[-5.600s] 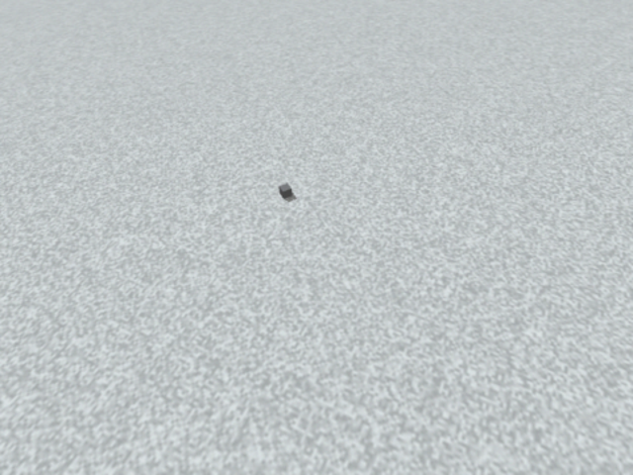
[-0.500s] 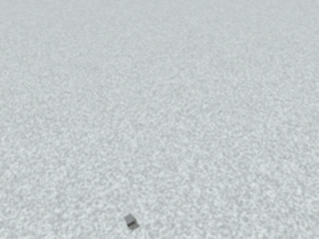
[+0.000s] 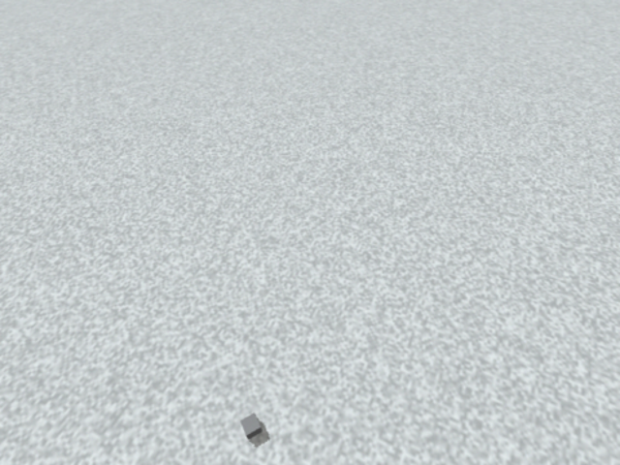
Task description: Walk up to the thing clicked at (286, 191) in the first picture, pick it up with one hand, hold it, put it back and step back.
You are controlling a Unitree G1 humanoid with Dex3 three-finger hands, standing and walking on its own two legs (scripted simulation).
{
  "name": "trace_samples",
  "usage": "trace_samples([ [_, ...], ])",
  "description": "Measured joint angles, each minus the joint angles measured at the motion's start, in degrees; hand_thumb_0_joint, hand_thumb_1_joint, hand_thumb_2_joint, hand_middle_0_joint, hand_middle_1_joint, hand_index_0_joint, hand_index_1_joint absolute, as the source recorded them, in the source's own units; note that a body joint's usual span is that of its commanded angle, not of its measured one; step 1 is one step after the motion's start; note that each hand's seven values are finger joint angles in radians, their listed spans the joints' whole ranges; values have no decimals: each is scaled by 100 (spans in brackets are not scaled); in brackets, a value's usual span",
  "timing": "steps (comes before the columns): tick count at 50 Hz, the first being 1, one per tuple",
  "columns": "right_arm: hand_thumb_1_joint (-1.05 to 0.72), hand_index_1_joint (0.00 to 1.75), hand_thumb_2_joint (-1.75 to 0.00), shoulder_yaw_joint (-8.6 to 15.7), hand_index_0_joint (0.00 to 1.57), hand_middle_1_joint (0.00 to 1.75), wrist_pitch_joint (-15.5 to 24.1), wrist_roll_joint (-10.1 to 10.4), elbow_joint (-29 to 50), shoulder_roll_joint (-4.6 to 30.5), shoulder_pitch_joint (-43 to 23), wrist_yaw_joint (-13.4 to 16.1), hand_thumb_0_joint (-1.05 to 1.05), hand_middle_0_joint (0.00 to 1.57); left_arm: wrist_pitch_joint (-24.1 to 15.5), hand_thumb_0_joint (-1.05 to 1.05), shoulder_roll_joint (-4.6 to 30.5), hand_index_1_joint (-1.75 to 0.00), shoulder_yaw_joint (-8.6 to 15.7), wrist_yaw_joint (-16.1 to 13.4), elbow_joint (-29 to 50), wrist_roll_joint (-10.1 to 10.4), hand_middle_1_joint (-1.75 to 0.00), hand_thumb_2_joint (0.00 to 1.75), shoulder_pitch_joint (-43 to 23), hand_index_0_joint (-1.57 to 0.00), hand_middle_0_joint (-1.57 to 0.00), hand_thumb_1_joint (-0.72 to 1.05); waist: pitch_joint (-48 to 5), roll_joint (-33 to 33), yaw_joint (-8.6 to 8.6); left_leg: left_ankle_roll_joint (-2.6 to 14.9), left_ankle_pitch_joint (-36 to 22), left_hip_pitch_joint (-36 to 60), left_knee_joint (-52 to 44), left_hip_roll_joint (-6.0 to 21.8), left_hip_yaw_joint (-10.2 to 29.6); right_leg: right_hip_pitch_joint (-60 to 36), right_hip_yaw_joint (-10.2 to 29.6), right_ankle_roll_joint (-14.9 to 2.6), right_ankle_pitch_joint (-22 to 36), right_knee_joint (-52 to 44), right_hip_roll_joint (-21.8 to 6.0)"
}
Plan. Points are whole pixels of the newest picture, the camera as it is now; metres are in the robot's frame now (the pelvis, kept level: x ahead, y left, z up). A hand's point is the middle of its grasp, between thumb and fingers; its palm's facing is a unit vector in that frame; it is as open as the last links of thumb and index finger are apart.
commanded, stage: stand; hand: left
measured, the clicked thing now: (251, 426) +0.39 +0.22 -0.76
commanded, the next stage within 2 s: none
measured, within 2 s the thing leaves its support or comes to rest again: neither
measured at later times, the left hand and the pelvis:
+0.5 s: hand out of the picture +0.07 +0.25 -0.16, palm faces -0.02 -0.94 -0.33, open 7.4 cm; pelvis +0.00 +0.00 +0.00, yaw +0 degrees
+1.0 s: hand out of the picture +0.07 +0.25 -0.16, palm faces -0.02 -0.94 -0.33, open 7.4 cm; pelvis +0.00 +0.00 +0.00, yaw +0 degrees
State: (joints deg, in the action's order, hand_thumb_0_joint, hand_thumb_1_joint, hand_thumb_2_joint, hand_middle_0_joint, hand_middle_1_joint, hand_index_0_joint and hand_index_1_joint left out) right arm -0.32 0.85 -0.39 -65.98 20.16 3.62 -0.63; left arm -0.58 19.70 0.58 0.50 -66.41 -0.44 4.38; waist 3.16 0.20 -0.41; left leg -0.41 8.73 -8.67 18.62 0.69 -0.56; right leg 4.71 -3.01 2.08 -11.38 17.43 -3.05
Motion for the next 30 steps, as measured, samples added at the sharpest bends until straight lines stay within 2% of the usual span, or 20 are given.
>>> trace_samples([
  [30, -90, 30, -90, -21, 20, 30, -20, -7, 61, 6, 137, 1, 1, 20, 1, 1, 5, -30, 2, 5, 64, -9, -30, 90, 143, -21, -20, 91, -30, 14, 11, -35, -5, 56, -3, 49, 35, -96, -33, -36, 32, -71, 54],
])
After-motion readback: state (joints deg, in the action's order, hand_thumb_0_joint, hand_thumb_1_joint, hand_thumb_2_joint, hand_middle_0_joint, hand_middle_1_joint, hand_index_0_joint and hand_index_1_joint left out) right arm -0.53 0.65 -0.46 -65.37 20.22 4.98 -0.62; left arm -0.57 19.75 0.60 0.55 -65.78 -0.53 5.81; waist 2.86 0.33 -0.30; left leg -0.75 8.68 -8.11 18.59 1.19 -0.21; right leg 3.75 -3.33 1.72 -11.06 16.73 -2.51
